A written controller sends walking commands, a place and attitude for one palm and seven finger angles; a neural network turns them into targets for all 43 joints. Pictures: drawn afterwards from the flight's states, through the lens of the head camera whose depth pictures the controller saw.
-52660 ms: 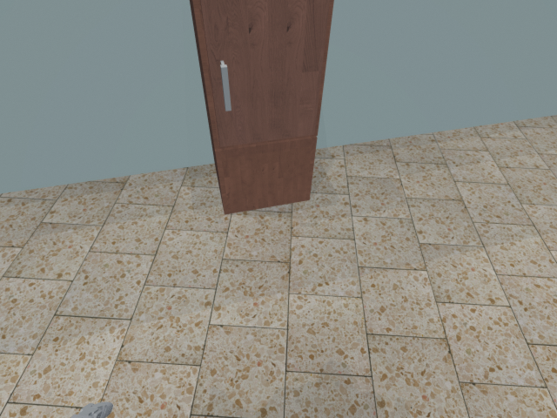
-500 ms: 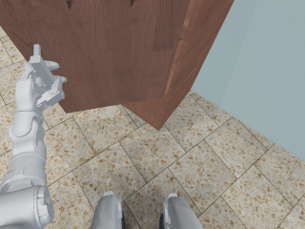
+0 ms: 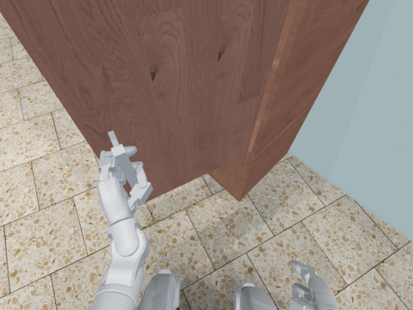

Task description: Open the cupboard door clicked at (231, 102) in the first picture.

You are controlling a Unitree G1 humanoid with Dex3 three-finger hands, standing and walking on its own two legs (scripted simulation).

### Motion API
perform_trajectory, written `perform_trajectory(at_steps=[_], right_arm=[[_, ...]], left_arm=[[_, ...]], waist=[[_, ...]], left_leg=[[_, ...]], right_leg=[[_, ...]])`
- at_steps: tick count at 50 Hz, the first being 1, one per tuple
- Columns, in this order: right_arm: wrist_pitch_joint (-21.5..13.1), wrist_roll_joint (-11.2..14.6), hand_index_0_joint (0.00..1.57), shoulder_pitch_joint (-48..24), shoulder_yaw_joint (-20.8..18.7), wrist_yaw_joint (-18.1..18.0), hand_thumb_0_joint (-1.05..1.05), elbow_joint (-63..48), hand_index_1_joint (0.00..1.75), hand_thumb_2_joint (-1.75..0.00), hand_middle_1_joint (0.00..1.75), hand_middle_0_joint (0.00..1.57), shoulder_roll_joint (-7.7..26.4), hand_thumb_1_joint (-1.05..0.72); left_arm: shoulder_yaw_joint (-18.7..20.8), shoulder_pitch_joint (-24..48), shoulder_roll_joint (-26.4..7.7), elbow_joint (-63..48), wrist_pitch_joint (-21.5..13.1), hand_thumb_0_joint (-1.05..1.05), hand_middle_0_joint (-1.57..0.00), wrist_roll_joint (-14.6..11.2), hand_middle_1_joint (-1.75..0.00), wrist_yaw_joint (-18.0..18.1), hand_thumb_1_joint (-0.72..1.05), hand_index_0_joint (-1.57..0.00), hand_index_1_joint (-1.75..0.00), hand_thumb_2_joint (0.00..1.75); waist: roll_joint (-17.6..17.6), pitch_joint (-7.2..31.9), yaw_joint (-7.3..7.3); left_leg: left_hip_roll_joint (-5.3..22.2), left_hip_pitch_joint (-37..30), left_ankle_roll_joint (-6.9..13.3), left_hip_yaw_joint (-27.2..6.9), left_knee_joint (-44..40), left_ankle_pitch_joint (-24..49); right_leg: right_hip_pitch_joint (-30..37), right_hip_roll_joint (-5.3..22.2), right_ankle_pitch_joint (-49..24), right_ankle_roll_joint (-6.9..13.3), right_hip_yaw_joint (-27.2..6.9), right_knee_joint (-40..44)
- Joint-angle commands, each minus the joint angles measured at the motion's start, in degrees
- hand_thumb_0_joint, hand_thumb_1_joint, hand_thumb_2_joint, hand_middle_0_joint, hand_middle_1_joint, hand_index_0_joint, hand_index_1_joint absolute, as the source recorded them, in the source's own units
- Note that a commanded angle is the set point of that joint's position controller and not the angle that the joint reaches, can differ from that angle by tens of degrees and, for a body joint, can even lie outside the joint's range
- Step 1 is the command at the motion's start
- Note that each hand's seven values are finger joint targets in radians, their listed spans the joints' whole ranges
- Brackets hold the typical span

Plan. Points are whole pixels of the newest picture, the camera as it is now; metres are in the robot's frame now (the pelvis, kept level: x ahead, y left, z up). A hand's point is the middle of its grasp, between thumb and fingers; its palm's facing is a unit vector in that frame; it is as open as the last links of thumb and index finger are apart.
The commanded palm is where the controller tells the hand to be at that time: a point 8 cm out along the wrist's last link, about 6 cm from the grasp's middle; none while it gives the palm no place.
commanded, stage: pull the door open along its arc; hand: left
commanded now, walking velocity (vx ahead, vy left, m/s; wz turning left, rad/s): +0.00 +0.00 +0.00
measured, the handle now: (126, 164) +0.38 +0.18 +0.02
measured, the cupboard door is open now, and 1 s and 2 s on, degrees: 73 89 91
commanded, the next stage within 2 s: open thumb and fingers to let go in 0.28 s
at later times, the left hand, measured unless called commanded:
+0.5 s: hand (179, 218) +0.28 +0.07 +0.03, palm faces +0.40 -0.91 -0.03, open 6.0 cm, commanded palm +0.23 +0.11 +0.02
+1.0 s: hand (176, 216) +0.28 +0.07 +0.03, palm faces +0.37 -0.93 -0.01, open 13.6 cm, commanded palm +0.23 +0.11 +0.02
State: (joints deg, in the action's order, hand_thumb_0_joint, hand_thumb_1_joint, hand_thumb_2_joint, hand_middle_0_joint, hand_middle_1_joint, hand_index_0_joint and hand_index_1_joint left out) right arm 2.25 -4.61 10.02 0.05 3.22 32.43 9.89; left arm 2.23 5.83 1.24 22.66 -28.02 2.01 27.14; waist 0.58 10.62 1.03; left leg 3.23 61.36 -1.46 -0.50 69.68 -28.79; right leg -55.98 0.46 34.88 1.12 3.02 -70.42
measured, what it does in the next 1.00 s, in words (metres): stands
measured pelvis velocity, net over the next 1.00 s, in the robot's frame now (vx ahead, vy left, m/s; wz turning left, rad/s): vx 0.00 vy -0.01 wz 0.03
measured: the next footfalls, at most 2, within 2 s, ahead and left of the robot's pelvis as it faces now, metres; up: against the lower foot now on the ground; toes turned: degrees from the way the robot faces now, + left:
none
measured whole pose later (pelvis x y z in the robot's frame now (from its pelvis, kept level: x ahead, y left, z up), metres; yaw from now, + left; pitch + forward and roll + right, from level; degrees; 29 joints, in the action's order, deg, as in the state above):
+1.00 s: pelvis +0.00 -0.01 +0.00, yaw +2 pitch +19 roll +0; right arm -2.9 -5.2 10.3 -0.3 0.4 33.7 10.2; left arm -12.1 -10.0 5.6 11.9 -25.8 7.8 31.6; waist 1.0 11.4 0.4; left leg 2.3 59.9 -2.7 -2.2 69.6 -28.9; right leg -54.1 1.1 36.3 2.3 4.7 -71.2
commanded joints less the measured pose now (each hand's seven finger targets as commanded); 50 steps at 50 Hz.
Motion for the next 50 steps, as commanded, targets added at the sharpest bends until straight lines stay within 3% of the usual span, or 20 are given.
perform_trajectory(at_steps=[1,4,10,15,18,19,22,23,28,30,35,39,41,43,50], right_arm=[[-2.40,-0.12,0.20,1.11,-3.41,-0.97,0.00,-6.17,0.30,-0.90,0.30,0.20,7.28,-0.90],[-3.14,-0.15,0.20,0.34,-3.30,-1.37,0.00,-5.98,0.30,-0.90,0.30,0.20,6.90,-0.90],[-5.32,-0.41,0.20,-1.28,-2.72,-1.36,0.00,-6.84,0.30,-0.90,0.30,0.20,5.75,-0.90],[-7.23,-0.68,0.20,-2.18,-2.23,-1.70,0.00,-7.73,0.30,-0.90,0.30,0.20,5.07,-0.90],[-7.86,-1.00,0.20,-2.59,-2.03,-2.34,0.00,-7.21,0.30,-0.90,0.30,0.20,5.14,-0.90],[-7.84,-1.16,0.20,-2.53,-2.02,-2.72,0.00,-6.10,0.30,-0.90,0.30,0.20,5.27,-0.90],[-8.25,-1.11,0.20,-3.03,-2.08,-3.15,0.00,-5.96,0.30,-0.90,0.30,0.20,4.99,-0.90],[-8.36,-1.05,0.20,-3.34,-2.02,-3.15,0.00,-6.07,0.30,-0.90,0.30,0.20,4.91,-0.90],[-7.96,-0.62,0.20,-2.17,-2.22,-3.21,0.00,-6.81,0.30,-0.90,0.30,0.20,5.05,-0.90],[-7.50,-0.52,0.20,-1.89,-2.14,-3.28,0.00,-6.81,0.30,-0.90,0.30,0.20,5.12,-0.90],[-7.29,-0.51,0.20,-2.21,-1.89,-3.33,0.00,-7.02,0.30,-0.90,0.30,0.20,5.09,-0.90],[-7.63,-0.67,0.20,-2.37,-2.00,-3.22,0.00,-6.85,0.30,-0.90,0.30,0.20,5.17,-0.90],[-7.73,-0.61,0.20,-2.61,-2.03,-3.11,0.00,-7.02,0.30,-0.90,0.30,0.20,5.17,-0.90],[-7.82,-0.67,0.20,-2.70,-2.07,-3.03,0.00,-7.41,0.30,-0.90,0.30,0.20,5.15,-0.90],[-7.73,-0.55,0.20,-3.04,-1.95,-3.23,0.00,-7.31,0.30,-0.90,0.30,0.20,5.27,-0.90]], left_arm=[[-4.82,2.87,0.65,-14.36,-3.82,0.00,-0.40,2.14,-1.35,1.66,0.90,-0.40,-1.35,0.90],[-7.03,1.20,1.50,-16.18,-4.01,0.00,-0.40,2.37,-1.35,1.76,0.90,-0.40,-1.35,0.90],[-12.91,-9.49,5.87,-19.40,-4.05,0.00,-0.40,3.54,-1.35,2.05,0.90,-0.40,-1.35,0.90],[-15.71,-16.15,7.25,-23.25,-3.33,0.00,-0.40,5.74,-1.35,2.60,0.90,-0.40,-1.35,0.90],[-15.05,-11.87,6.22,-22.38,-2.83,0.00,-0.40,7.45,-1.35,3.86,0.90,-0.40,-1.35,0.90],[-13.62,-6.01,4.28,-21.72,-3.24,0.00,-0.40,8.33,-1.35,4.74,0.90,-0.40,-1.35,0.90],[-12.42,-6.18,4.59,-20.36,-3.62,0.00,-0.38,7.78,-1.33,5.35,0.69,-0.38,-1.33,0.81],[-13.26,-7.31,6.06,-19.49,-3.55,0.00,-0.38,7.34,-1.32,5.08,0.62,-0.38,-1.32,0.78],[-13.35,-9.18,6.16,-22.16,-2.10,0.00,-0.35,4.83,-1.28,3.87,0.27,-0.35,-1.28,0.63],[-13.24,-9.74,5.62,-22.56,-1.33,0.00,-0.35,4.80,-1.27,3.42,0.13,-0.35,-1.27,0.57],[-13.38,-10.27,5.92,-21.72,-0.90,0.00,-0.32,5.15,-1.23,3.31,-0.22,-0.32,-1.23,0.42],[-13.14,-9.30,5.85,-21.69,-1.67,0.00,-0.30,5.59,-1.20,3.78,-0.50,-0.30,-1.20,0.30],[-13.73,-9.36,6.47,-21.63,-1.80,0.00,-0.30,5.89,-1.20,3.98,-0.50,-0.30,-1.20,0.30],[-14.21,-10.32,6.97,-22.37,-1.64,0.00,-0.28,6.21,-1.10,4.31,-0.50,-0.28,-1.10,0.30],[-13.77,-7.94,6.74,-21.92,-0.29,0.00,-0.22,6.12,-0.75,5.38,-0.50,-0.22,-0.75,0.30]], waist=[[-1.82,19.06,0.20],[-3.18,17.69,0.59],[-3.78,15.96,0.06],[-5.06,15.12,-0.23],[-5.34,12.15,0.82],[-5.24,11.13,1.66],[-5.55,12.85,0.81],[-5.34,13.66,0.71],[-6.13,18.59,0.09],[-5.71,17.59,0.31],[-6.59,14.59,0.45],[-5.54,15.12,0.11],[-5.43,15.20,0.11],[-4.00,16.26,-0.59],[-4.38,14.39,-0.15]], left_leg=[[-2.89,-17.86,1.83,0.66,-8.08,15.48],[-3.02,-17.05,2.04,0.56,-8.00,14.49],[-3.51,-16.17,2.10,0.41,-7.97,14.30],[-3.91,-14.62,2.05,0.02,-7.38,13.18],[-3.86,-12.71,2.10,-0.43,-5.96,11.14],[-3.74,-11.96,2.14,-0.68,-5.11,10.13],[-3.95,-11.29,2.08,-0.90,-4.41,9.23],[-4.08,-11.70,2.08,-0.66,-4.39,9.34],[-4.18,-13.17,2.00,-0.30,-4.91,12.47],[-4.07,-13.51,1.97,-0.35,-5.17,13.08],[-3.90,-12.96,1.95,-0.74,-5.53,12.17],[-3.90,-12.95,1.91,-0.82,-5.37,12.03],[-3.87,-13.46,1.96,-0.67,-5.49,12.02],[-3.93,-13.92,1.94,-0.53,-5.63,13.19],[-3.80,-13.93,1.95,-0.61,-6.23,10.64]], right_leg=[[11.88,-1.40,-24.87,-0.12,-0.12,11.89],[12.52,-0.89,-24.87,-0.33,-0.90,12.94],[13.68,0.09,-27.03,-0.61,-1.72,13.72],[14.21,1.01,-27.94,-0.99,-2.81,13.89],[10.90,1.26,-24.23,-1.03,-3.37,13.89],[8.91,1.37,-21.89,-0.97,-3.77,13.71],[9.13,1.41,-19.49,-0.88,-4.47,13.94],[9.39,1.59,-20.51,-1.08,-4.58,13.97],[14.30,1.99,-28.37,-1.76,-4.78,13.70],[14.57,2.06,-30.28,-1.91,-4.75,13.81],[12.66,1.66,-27.29,-1.60,-3.65,13.70],[11.58,1.35,-25.23,-1.14,-3.04,12.92],[10.92,1.07,-24.10,-0.95,-2.58,12.76],[11.08,0.80,-24.24,-0.48,-2.05,12.06],[9.24,0.31,-18.76,-0.19,-1.40,12.92]])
